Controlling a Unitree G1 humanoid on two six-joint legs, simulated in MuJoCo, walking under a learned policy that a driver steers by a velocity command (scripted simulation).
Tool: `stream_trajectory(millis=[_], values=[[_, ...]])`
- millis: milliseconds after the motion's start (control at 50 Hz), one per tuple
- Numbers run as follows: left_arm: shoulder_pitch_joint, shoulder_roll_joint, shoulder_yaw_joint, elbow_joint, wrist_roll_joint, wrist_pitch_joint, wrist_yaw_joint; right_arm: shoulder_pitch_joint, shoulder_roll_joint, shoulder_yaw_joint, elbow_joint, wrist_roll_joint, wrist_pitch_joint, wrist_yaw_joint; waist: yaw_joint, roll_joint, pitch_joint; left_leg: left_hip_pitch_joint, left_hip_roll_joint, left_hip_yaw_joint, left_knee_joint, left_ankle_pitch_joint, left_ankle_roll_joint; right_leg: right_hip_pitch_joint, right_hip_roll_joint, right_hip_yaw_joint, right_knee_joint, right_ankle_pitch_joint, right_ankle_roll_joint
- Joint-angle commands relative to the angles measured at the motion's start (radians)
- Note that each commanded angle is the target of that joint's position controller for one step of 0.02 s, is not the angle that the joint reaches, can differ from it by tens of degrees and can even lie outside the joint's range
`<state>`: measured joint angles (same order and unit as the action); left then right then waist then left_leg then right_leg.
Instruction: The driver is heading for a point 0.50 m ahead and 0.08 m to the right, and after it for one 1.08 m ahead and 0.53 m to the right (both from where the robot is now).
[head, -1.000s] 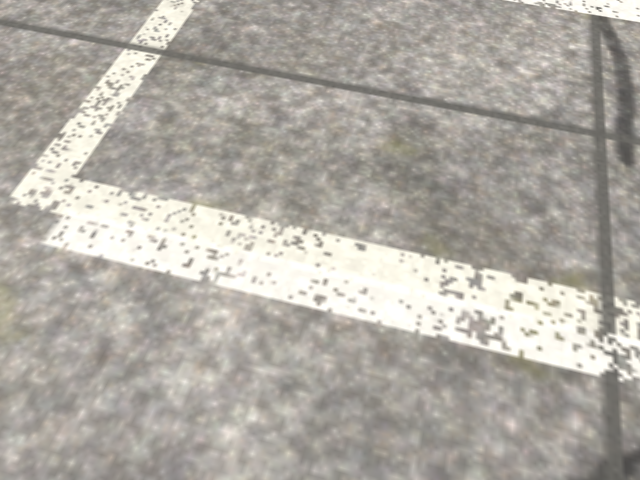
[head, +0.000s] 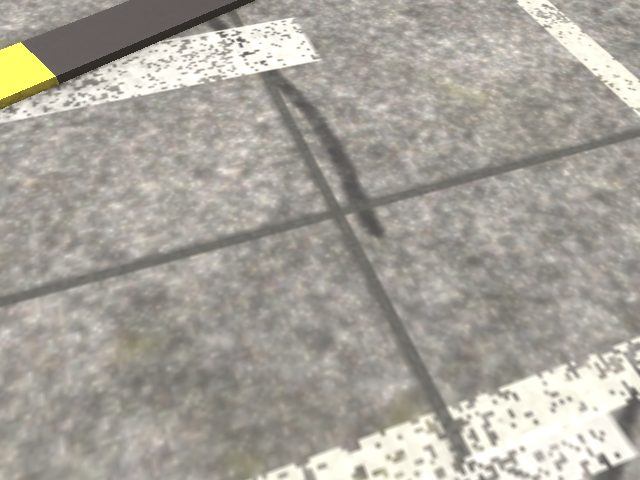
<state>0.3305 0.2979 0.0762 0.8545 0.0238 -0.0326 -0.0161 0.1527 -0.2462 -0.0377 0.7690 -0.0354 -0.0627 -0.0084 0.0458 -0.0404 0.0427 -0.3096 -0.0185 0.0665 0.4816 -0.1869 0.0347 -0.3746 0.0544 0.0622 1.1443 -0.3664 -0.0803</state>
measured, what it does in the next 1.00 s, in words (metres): walks ahead, turning right: right foot, then left foot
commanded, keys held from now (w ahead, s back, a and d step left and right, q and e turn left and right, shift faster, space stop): w+e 0.52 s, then e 0.12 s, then no key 0.36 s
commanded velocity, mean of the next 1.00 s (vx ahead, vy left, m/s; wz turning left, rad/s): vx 0.36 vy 0.00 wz -0.49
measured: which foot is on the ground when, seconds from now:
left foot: down 0.00-0.38, up 0.40-0.90, down 0.92-1.00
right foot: up 0.00-0.36, down 0.38-0.92, up 0.94-1.00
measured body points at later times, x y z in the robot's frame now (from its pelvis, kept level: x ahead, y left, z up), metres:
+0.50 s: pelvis +0.24 -0.07 -0.01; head +0.28 -0.09 +0.44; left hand +0.48 +0.13 -0.11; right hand +0.21 -0.34 -0.14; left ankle +0.15 +0.10 -0.64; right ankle +0.28 -0.13 -0.74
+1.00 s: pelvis +0.44 -0.12 -0.01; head +0.47 -0.12 +0.44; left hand +0.61 +0.10 -0.14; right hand +0.44 -0.41 -0.11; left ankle +0.55 -0.09 -0.74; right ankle +0.30 -0.14 -0.69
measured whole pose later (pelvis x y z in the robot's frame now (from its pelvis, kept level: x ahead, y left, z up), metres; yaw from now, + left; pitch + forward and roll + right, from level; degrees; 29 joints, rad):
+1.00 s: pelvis +0.44 -0.12 -0.01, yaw -29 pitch +0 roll -1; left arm 0.30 0.27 0.04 0.84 0.01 -0.01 0.03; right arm 0.17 -0.25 -0.01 0.75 -0.01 -0.03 -0.01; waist 0.03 -0.01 0.08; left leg -0.38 -0.03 0.05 0.54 -0.15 0.07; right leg -0.22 0.18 0.13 0.91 -0.53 -0.05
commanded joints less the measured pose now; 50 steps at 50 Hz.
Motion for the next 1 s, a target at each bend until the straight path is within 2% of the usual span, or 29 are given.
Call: stream_trajectory(millis=[20,60,140,220,280,300,340,360,380,400,420,440,460,480,500,520,540,580,640,720,800,840,880,900,920,940,960,980,1000], values=[[0.031,0.043,0.005,-0.061,0.011,0.017,-0.021,0.106,-0.096,-0.025,-0.011,0.011,-0.029,0.002,-0.031,0.146,-0.031,0.164,0.282,-0.263,-0.289,0.12,0.113,-0.192,-0.094,0.021,0.032,0.057,0.014],[-0.026,0.035,0.001,-0.088,0.01,0.026,-0.031,0.129,-0.103,-0.03,0.003,0.02,-0.044,0.008,-0.03,0.138,-0.03,0.192,0.288,-0.19,-0.309,0.215,0.123,-0.252,-0.106,0.015,0.015,0.104,0.02],[-0.165,0.02,-0.01,-0.145,0.01,0.026,-0.047,0.173,-0.104,-0.033,0.026,0.017,-0.044,0.01,-0.05,0.127,-0.003,0.231,0.267,-0.051,-0.329,0.31,0.121,-0.342,-0.121,-0.02,-0.105,0.227,0.041],[-0.303,-0.007,-0.031,-0.195,0.008,0.019,-0.066,0.201,-0.126,-0.038,0.043,0.018,-0.04,0.006,-0.079,0.13,0.023,0.236,0.252,0.058,-0.329,0.326,0.097,-0.267,-0.119,-0.096,-0.356,0.346,0.032],[-0.364,0.003,-0.032,-0.225,0.014,0.02,-0.071,0.243,-0.152,-0.045,0.062,0.018,-0.03,-0.002,-0.094,0.128,0.039,0.308,0.283,0.093,-0.302,0.387,0.084,-0.229,-0.105,-0.144,-0.466,0.284,0.003],[-0.37,0.01,-0.03,-0.232,0.018,0.021,-0.069,0.255,-0.161,-0.046,0.069,0.017,-0.023,-0.004,-0.093,0.129,0.037,0.341,0.291,0.108,-0.269,0.458,0.078,-0.213,-0.09,-0.16,-0.492,0.241,-0.013],[-0.329,0.026,-0.021,-0.228,0.025,0.022,-0.059,0.267,-0.191,-0.051,0.079,0.015,-0.007,-0.011,-0.067,0.148,-0.005,0.391,0.299,0.149,-0.124,0.764,0.064,-0.118,-0.026,-0.198,-0.528,0.129,-0.051],[-0.252,0.041,-0.012,-0.208,0.027,0.018,-0.053,0.27,-0.205,-0.053,0.081,0.015,0.003,-0.013,-0.033,0.15,-0.056,0.4,0.298,0.163,0.013,0.873,0.061,-0.028,0.014,-0.205,-0.555,0.09,-0.077],[-0.101,0.062,0.003,-0.161,0.033,0.008,-0.042,0.26,-0.21,-0.051,0.073,0.019,0.013,-0.014,0.036,0.119,-0.141,0.332,0.281,0.189,0.223,0.832,0.043,0.167,0.05,-0.198,-0.63,0.124,-0.106],[0.065,0.138,0.031,-0.118,0.042,0.004,-0.024,0.261,-0.184,-0.042,0.041,0.014,0.014,-0.011,0.099,0.02,-0.256,0.123,0.256,0.194,0.517,0.52,0.011,0.432,-0.084,0.002,-0.671,0.027,-0.155],[0.027,0.253,0.056,-0.138,0.022,0.01,-0.01,0.286,-0.069,-0.019,-0.041,0.015,0.008,0.013,0.014,-0.226,-0.32,-0.33,0.065,0.147,0.847,-0.374,-0.051,0.708,-0.379,0.53,-0.744,0.031,-0.283],[0.083,0.238,0.056,-0.152,-0.004,0.019,-0.002,0.158,-0.156,-0.035,-0.064,0.004,0.003,0.013,0.088,-0.066,-0.337,-0.433,0.044,-0.055,0.924,-0.35,-0.049,0.704,-0.398,0.662,-0.832,0.129,-0.298],[0.045,0.206,0.048,-0.127,-0.008,0.021,0.007,0.101,-0.143,-0.031,-0.084,0.02,-0.006,0.017,0.059,-0.021,-0.199,-0.48,0.095,-0.08,0.892,-0.23,-0.039,0.609,-0.367,0.481,-0.832,0.265,-0.279],[0.003,0.155,0.035,-0.121,-0.014,0.016,0.01,0.117,-0.131,-0.024,-0.072,0.021,-0.015,0.015,0.012,0.024,-0.113,-0.424,0.127,-0.077,0.793,-0.168,-0.036,0.468,-0.32,0.379,-0.843,0.405,-0.244],[-0.041,0.129,0.027,-0.126,-0.016,0.009,0.013,0.13,-0.13,-0.025,-0.062,0.01,-0.007,0.015,-0.029,0.039,-0.075,-0.36,0.146,-0.083,0.728,-0.157,-0.042,0.372,-0.266,0.307,-0.857,0.478,-0.213],[-0.075,0.106,0.018,-0.133,-0.021,0.003,0.014,0.164,-0.128,-0.023,-0.054,-0.006,0.01,0.016,-0.065,0.025,-0.073,-0.294,0.153,-0.087,0.694,-0.154,-0.054,0.301,-0.228,0.259,-0.877,0.516,-0.201],[-0.086,0.097,0.013,-0.138,-0.024,-0.006,0.012,0.18,-0.127,-0.025,-0.049,-0.012,0.029,0.017,-0.081,0.017,-0.071,-0.258,0.148,-0.081,0.676,-0.158,-0.066,0.259,-0.215,0.233,-0.879,0.631,-0.201],[-0.063,0.117,0.018,-0.126,-0.026,-0.02,0.007,0.178,-0.112,-0.024,-0.053,-0.009,0.05,0.018,-0.093,0.03,-0.068,-0.247,0.13,-0.066,0.633,-0.133,-0.087,0.221,-0.191,0.184,-0.866,0.844,-0.201],[-0.008,0.136,0.023,-0.111,-0.022,-0.016,0.011,0.107,-0.102,-0.021,-0.078,-0.005,0.061,0.013,-0.071,0.015,-0.066,-0.282,0.107,-0.055,0.559,-0.052,-0.098,0.218,-0.159,0.157,-0.839,0.957,-0.168],[0.055,0.111,0.012,-0.087,-0.024,-0.006,0.023,0.011,-0.101,-0.014,-0.103,0.003,0.064,0.01,-0.026,-0.022,-0.068,-0.32,0.089,-0.054,0.423,0.054,-0.079,0.301,-0.15,0.149,-0.808,1.002,-0.107],[0.103,0.101,0.004,-0.064,-0.013,0.003,0.038,-0.055,-0.1,-0.005,-0.116,0.01,0.054,0.01,0.014,-0.028,-0.06,-0.309,0.054,-0.051,0.286,0.081,-0.046,0.398,-0.168,0.167,-0.761,1.045,-0.083],[0.097,0.1,0.0,-0.058,-0.004,0.008,0.043,-0.045,-0.106,-0.003,-0.108,0.011,0.046,0.008,0.011,-0.035,-0.052,-0.252,0.029,-0.049,0.214,0.049,-0.024,0.407,-0.172,0.177,-0.717,1.069,-0.073],[0.061,0.111,0.0,-0.06,-0.004,0.007,0.048,0.033,-0.123,-0.008,-0.079,0.012,0.035,0.0,-0.027,-0.041,-0.056,-0.11,-0.001,-0.046,0.109,0.019,0.008,0.378,-0.167,0.193,-0.645,1.12,-0.048],[0.04,0.119,0.0,-0.059,-0.013,0.003,0.048,0.094,-0.127,-0.011,-0.058,0.01,0.028,-0.006,-0.064,-0.03,-0.067,-0.017,-0.009,-0.04,0.005,0.086,0.024,0.368,-0.15,0.191,-0.578,1.111,-0.03],[0.008,0.115,-0.004,-0.068,-0.026,-0.006,0.045,0.179,-0.135,-0.012,-0.034,0.006,0.012,-0.014,-0.114,0.002,-0.109,0.154,0.051,-0.089,-0.085,0.329,0.05,0.301,-0.112,0.177,-0.469,0.991,-0.007],[0.042,0.066,-0.019,-0.1,-0.033,-0.018,0.042,0.25,-0.199,-0.018,-0.038,0.004,0.001,-0.022,-0.113,0.159,-0.227,0.371,0.297,-0.308,-0.018,0.887,0.134,0.169,-0.018,0.123,-0.235,0.465,0.024],[0.17,0.048,-0.014,-0.069,-0.042,0.001,0.044,0.22,-0.204,-0.021,-0.039,0.029,0.019,-0.017,-0.053,0.289,-0.329,0.434,0.467,-0.519,-0.014,1.182,0.307,0.056,0.13,0.065,-0.057,-0.266,0.05],[0.151,0.09,-0.01,-0.033,-0.003,0.024,0.048,0.182,-0.147,-0.006,-0.048,0.049,0.025,-0.005,-0.04,0.144,-0.26,0.313,0.43,-0.509,-0.063,0.971,0.305,0.039,0.091,0.106,0.003,-0.262,0.048],[0.101,0.082,-0.01,-0.026,0.007,0.036,0.044,0.112,-0.1,0.008,-0.055,0.043,0.027,-0.003,-0.028,0.098,-0.161,0.211,0.371,-0.424,-0.109,0.746,0.268,0.029,0.066,0.11,-0.001,-0.208,0.056]])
